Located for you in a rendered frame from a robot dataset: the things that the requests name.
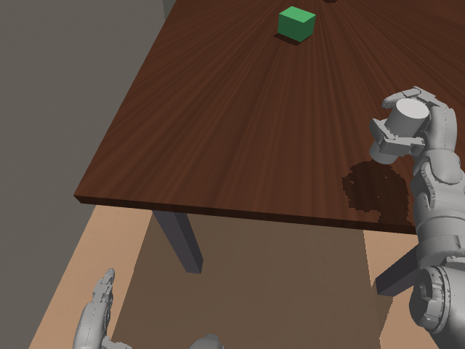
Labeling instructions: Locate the table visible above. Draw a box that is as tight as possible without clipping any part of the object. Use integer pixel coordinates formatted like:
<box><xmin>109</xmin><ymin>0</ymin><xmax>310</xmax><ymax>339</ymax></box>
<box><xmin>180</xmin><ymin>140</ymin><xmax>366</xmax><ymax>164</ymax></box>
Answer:
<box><xmin>73</xmin><ymin>0</ymin><xmax>465</xmax><ymax>297</ymax></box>

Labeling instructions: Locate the left robot hand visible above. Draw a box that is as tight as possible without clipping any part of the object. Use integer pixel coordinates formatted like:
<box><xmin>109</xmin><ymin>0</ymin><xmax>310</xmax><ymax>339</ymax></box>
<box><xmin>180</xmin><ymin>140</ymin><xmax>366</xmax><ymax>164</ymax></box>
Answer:
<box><xmin>73</xmin><ymin>268</ymin><xmax>132</xmax><ymax>349</ymax></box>

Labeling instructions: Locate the right robot arm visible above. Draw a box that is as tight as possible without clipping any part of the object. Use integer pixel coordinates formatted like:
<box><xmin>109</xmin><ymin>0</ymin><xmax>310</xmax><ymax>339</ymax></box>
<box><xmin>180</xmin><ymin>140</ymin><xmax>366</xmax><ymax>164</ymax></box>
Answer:
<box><xmin>409</xmin><ymin>149</ymin><xmax>465</xmax><ymax>349</ymax></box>

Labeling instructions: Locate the right robot hand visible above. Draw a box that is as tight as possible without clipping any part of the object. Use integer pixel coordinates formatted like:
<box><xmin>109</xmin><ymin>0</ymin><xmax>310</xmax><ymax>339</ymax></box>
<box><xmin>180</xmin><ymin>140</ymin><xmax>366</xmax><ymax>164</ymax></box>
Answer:
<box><xmin>369</xmin><ymin>87</ymin><xmax>457</xmax><ymax>163</ymax></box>

